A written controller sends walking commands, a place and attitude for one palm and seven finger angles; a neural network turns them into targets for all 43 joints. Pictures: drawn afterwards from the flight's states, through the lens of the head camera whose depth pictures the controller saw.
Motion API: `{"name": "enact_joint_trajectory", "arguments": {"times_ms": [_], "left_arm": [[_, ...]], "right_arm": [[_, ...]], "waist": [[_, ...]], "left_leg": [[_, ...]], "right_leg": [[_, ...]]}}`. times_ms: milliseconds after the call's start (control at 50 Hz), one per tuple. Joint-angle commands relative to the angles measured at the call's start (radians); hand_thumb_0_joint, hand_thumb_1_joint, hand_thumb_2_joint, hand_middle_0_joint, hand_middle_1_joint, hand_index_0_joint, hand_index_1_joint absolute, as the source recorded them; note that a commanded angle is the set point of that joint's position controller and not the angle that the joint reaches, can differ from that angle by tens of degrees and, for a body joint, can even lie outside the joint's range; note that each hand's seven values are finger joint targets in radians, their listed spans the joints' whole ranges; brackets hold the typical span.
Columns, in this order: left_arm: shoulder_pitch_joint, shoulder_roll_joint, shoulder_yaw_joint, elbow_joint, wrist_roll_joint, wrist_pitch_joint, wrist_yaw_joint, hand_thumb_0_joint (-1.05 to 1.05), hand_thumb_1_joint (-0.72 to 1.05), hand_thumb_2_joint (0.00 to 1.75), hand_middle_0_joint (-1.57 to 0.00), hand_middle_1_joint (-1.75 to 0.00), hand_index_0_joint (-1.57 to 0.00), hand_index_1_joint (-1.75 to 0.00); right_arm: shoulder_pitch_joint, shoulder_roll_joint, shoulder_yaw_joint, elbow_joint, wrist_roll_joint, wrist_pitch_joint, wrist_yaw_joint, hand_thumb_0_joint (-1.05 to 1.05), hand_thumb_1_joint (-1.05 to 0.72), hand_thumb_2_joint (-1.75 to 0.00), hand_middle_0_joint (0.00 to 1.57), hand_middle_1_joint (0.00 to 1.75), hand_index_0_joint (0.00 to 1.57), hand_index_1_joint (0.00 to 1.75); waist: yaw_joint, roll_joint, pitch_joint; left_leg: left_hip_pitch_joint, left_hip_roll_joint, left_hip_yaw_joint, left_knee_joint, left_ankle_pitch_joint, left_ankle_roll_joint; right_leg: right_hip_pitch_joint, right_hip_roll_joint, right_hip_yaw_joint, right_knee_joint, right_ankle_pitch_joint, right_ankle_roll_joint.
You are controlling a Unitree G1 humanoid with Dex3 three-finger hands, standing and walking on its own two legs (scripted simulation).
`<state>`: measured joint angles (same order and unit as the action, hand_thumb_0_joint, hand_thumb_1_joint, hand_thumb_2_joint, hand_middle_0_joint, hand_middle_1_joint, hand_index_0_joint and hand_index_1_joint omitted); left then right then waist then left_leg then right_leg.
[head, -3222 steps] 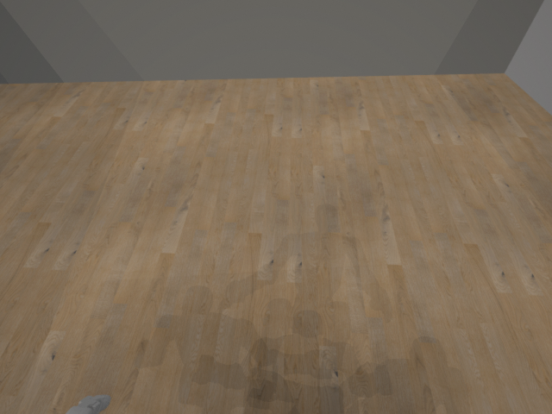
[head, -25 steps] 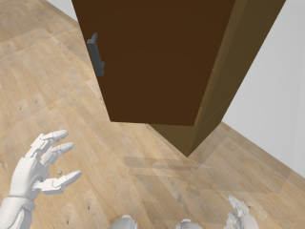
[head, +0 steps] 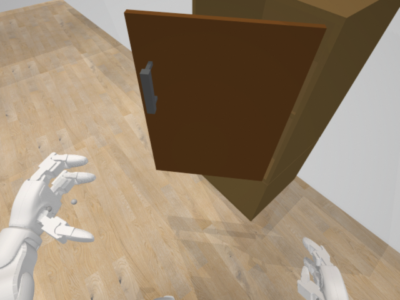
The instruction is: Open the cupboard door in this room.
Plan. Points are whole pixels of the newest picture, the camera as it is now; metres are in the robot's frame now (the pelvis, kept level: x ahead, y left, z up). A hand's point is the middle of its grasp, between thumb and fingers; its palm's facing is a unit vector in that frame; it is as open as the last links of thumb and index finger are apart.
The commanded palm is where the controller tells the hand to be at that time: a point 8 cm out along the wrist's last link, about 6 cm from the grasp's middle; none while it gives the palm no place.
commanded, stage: raise the hand with hooked fingers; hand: left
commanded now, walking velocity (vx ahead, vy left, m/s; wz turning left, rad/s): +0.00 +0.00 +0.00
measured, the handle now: (150, 88) +0.59 +0.18 +0.09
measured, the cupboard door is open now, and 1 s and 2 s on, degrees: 42 42 42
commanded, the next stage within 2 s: move the hooked fingers beside the handle in 0.80 s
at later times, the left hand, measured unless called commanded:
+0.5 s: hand (69, 172) +0.30 +0.26 +0.11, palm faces -0.02 -1.00 -0.03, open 14.0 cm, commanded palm +0.27 +0.31 +0.11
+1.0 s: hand (73, 174) +0.30 +0.26 +0.11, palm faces +0.01 -1.00 -0.02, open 14.0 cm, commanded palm +0.29 +0.30 +0.11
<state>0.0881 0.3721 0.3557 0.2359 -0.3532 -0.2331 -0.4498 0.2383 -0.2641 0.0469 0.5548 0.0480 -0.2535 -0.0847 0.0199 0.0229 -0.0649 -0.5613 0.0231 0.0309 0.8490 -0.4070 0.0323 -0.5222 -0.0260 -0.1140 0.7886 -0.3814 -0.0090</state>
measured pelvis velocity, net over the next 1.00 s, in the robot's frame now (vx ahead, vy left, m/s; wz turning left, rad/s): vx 0.00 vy -0.01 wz -0.01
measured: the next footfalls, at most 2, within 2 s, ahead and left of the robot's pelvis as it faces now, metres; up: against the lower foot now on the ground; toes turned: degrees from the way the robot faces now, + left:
none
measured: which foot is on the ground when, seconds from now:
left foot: down 0.00-1.00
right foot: down 0.00-1.00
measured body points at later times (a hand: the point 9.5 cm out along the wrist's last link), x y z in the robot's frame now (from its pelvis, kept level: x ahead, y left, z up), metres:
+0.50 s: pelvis +0.00 +0.00 +0.01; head +0.03 +0.00 +0.46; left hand +0.30 +0.32 +0.11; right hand +0.15 -0.26 -0.07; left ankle +0.01 +0.09 -0.70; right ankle +0.01 -0.12 -0.70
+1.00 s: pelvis +0.00 -0.01 +0.01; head +0.03 -0.02 +0.46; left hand +0.29 +0.31 +0.11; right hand +0.16 -0.26 -0.07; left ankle +0.01 +0.09 -0.70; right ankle +0.01 -0.12 -0.70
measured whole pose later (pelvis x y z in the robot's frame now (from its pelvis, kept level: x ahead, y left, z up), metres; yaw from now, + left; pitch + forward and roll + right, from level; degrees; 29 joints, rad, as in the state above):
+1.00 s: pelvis +0.00 -0.01 +0.01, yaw +0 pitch +5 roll -1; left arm -0.13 0.43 0.43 0.48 -0.35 -0.20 -0.52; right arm 0.27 -0.28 0.05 0.60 0.06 -0.21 -0.11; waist 0.01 0.03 -0.04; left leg -0.47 0.03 0.04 0.73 -0.35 0.02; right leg -0.45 -0.01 -0.11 0.70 -0.34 -0.03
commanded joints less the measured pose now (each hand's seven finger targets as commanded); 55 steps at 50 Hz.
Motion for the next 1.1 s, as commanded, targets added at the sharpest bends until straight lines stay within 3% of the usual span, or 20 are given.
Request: {"name": "enact_joint_trajectory", "arguments": {"times_ms": [0, 60, 240, 280, 320, 340, 420, 540, 580, 700, 760, 880, 940, 980, 1020, 1080], "left_arm": [[-0.226, 0.235, 0.114, -0.163, -0.023, -0.04, -0.023, 0.0, -0.5, 0.3, -0.3, -1.2, -0.3, -1.2], [-0.294, 0.27, 0.129, -0.162, -0.022, -0.036, -0.038, 0.0, -0.5, 0.3, -0.3, -1.2, -0.3, -1.2], [-0.39, 0.342, 0.182, -0.044, -0.031, -0.001, -0.07, 0.0, -0.5, 0.3, -0.3, -1.2, -0.3, -1.2], [-0.418, 0.341, 0.175, -0.02, -0.03, 0.008, -0.081, 0.0, -0.5, 0.3, -0.3, -1.2, -0.3, -1.2], [-0.386, 0.307, 0.153, 0.003, -0.036, 0.012, -0.091, 0.0, -0.5, 0.3, -0.3, -1.2, -0.3, -1.2], [-0.377, 0.309, 0.152, 0.008, -0.036, 0.011, -0.095, 0.0, -0.5, 0.3, -0.3, -1.2, -0.3, -1.2], [-0.374, 0.32, 0.164, -0.019, -0.03, 0.001, -0.084, 0.0, -0.5, 0.3, -0.3, -1.2, -0.3, -1.2], [-0.392, 0.349, 0.193, -0.039, -0.028, -0.026, -0.06, 0.0, -0.5, 0.3, -0.3, -1.2, -0.3, -1.2], [-0.403, 0.343, 0.189, -0.06, -0.019, -0.037, -0.055, 0.0, -0.5, 0.3, -0.3, -1.2, -0.3, -1.2], [-0.402, 0.319, 0.171, 0.0, -0.029, -0.029, -0.068, 0.0, -0.5, 0.3, -0.3, -1.2, -0.3, -1.2], [-0.402, 0.326, 0.173, -0.005, -0.028, -0.027, -0.075, 0.0, -0.5, 0.3, -0.3, -1.2, -0.3, -1.2], [-0.409, 0.321, 0.166, 0.014, -0.026, -0.03, -0.076, 0.0, -0.5, 0.3, -0.3, -1.2, -0.3, -1.2], [-0.535, 0.336, 0.152, 0.057, -0.022, -0.033, -0.075, 0.0, -0.5, 0.3, -0.3, -1.2, -0.3, -1.2], [-0.629, 0.349, 0.141, 0.101, -0.006, -0.04, -0.075, 0.0, -0.5, 0.3, -0.3, -1.2, -0.3, -1.2], [-0.692, 0.323, 0.102, 0.123, 0.005, -0.049, -0.075, 0.0, -0.5, 0.3, -0.3, -1.2, -0.3, -1.2], [-0.742, 0.366, 0.117, 0.199, 0.023, -0.054, -0.071, 0.0, -0.5, 0.3, -0.3, -1.2, -0.3, -1.2]], "right_arm": [[-0.015, -0.153, -0.059, -0.126, 0.006, -0.039, -0.016, 0.0, -0.9, -0.9, 0.2, 0.3, 0.2, 0.3], [-0.021, -0.153, -0.052, -0.121, 0.005, -0.036, -0.018, 0.0, -0.9, -0.9, 0.2, 0.3, 0.2, 0.3], [-0.015, -0.162, -0.049, -0.11, 0.006, -0.023, -0.026, 0.0, -0.9, -0.9, 0.2, 0.3, 0.2, 0.3], [-0.009, -0.163, -0.049, -0.108, 0.011, -0.018, -0.027, 0.0, -0.9, -0.9, 0.2, 0.3, 0.2, 0.3], [-0.006, -0.161, -0.053, -0.111, 0.011, -0.02, -0.025, 0.0, -0.9, -0.9, 0.2, 0.3, 0.2, 0.3], [-0.002, -0.164, -0.054, -0.113, 0.01, -0.02, -0.022, 0.0, -0.9, -0.9, 0.2, 0.3, 0.2, 0.3], [-0.002, -0.165, -0.059, -0.117, 0.009, -0.017, -0.013, 0.0, -0.9, -0.9, 0.2, 0.3, 0.2, 0.3], [0.002, -0.162, -0.06, -0.115, 0.005, -0.012, -0.015, 0.0, -0.9, -0.9, 0.2, 0.3, 0.2, 0.3], [0.0, -0.155, -0.059, -0.114, 0.005, -0.014, -0.017, 0.0, -0.9, -0.9, 0.2, 0.3, 0.2, 0.3], [-0.007, -0.158, -0.056, -0.102, 0.009, -0.014, -0.027, 0.0, -0.9, -0.9, 0.2, 0.3, 0.2, 0.3], [-0.006, -0.156, -0.057, -0.102, 0.009, -0.015, -0.029, 0.0, -0.9, -0.9, 0.2, 0.3, 0.2, 0.3], [-0.016, -0.155, -0.053, -0.104, 0.011, -0.016, -0.03, 0.0, -0.9, -0.9, 0.2, 0.3, 0.2, 0.3], [-0.008, -0.161, -0.05, -0.087, 0.011, -0.008, -0.039, 0.0, -0.9, -0.9, 0.2, 0.3, 0.2, 0.3], [0.001, -0.163, -0.051, -0.072, 0.013, -0.006, -0.046, 0.0, -0.9, -0.9, 0.2, 0.3, 0.2, 0.3], [0.006, -0.161, -0.05, -0.066, 0.014, -0.007, -0.049, 0.0, -0.9, -0.9, 0.2, 0.3, 0.2, 0.3], [0.025, -0.167, -0.05, -0.055, 0.012, 0.003, -0.049, 0.0, -0.9, -0.9, 0.2, 0.3, 0.2, 0.3]], "waist": [[-0.017, 0.045, -0.208], [-0.012, 0.1, -0.213], [-0.006, 0.051, -0.2], [-0.011, 0.066, -0.203], [-0.013, 0.044, -0.199], [-0.007, 0.022, -0.2], [-0.002, 0.06, -0.211], [-0.005, 0.052, -0.206], [-0.006, 0.104, -0.229], [-0.018, 0.04, -0.181], [-0.016, 0.043, -0.206], [-0.016, 0.053, -0.186], [-0.04, 0.022, -0.15], [-0.056, 0.037, -0.161], [-0.062, 0.063, -0.187], [-0.06, 0.039, -0.223]], "left_leg": [[0.168, -0.013, -0.077, -0.17, 0.253, -0.018], [0.198, -0.015, -0.077, -0.181, 0.289, -0.021], [0.212, -0.017, -0.078, -0.214, 0.289, -0.018], [0.217, -0.018, -0.072, -0.222, 0.282, -0.016], [0.221, -0.018, -0.07, -0.224, 0.283, -0.014], [0.217, -0.017, -0.067, -0.221, 0.296, -0.013], [0.221, -0.019, -0.063, -0.226, 0.304, -0.014], [0.214, -0.02, -0.049, -0.222, 0.287, -0.008], [0.235, -0.021, -0.05, -0.227, 0.294, -0.009], [0.201, -0.022, -0.047, -0.23, 0.246, -0.005], [0.209, -0.023, -0.043, -0.224, 0.266, -0.004], [0.199, -0.025, -0.043, -0.227, 0.228, -0.005], [0.179, -0.023, -0.045, -0.219, 0.195, -0.004], [0.18, -0.024, -0.048, -0.22, 0.166, -0.003], [0.197, -0.025, -0.049, -0.216, 0.156, -0.002], [0.182, -0.024, -0.053, -0.207, 0.172, -0.001]], "right_leg": [[0.081, 0.048, 0.043, -0.109, 0.203, -0.019], [0.1, 0.047, 0.045, -0.115, 0.229, -0.026], [0.142, 0.047, 0.052, -0.159, 0.235, -0.028], [0.138, 0.045, 0.053, -0.168, 0.232, -0.024], [0.134, 0.043, 0.051, -0.174, 0.237, -0.022], [0.151, 0.045, 0.055, -0.172, 0.251, -0.025], [0.145, 0.041, 0.054, -0.17, 0.256, -0.023], [0.162, 0.041, 0.071, -0.178, 0.255, -0.023], [0.164, 0.039, 0.069, -0.176, 0.259, -0.023], [0.153, 0.036, 0.076, -0.193, 0.233, -0.015], [0.17, 0.033, 0.082, -0.191, 0.258, -0.015], [0.149, 0.032, 0.084, -0.197, 0.214, -0.014], [0.121, 0.032, 0.093, -0.203, 0.178, -0.012], [0.1, 0.03, 0.095, -0.205, 0.143, -0.01], [0.087, 0.027, 0.095, -0.202, 0.131, -0.012], [0.109, 0.027, 0.102, -0.192, 0.15, -0.013]]}}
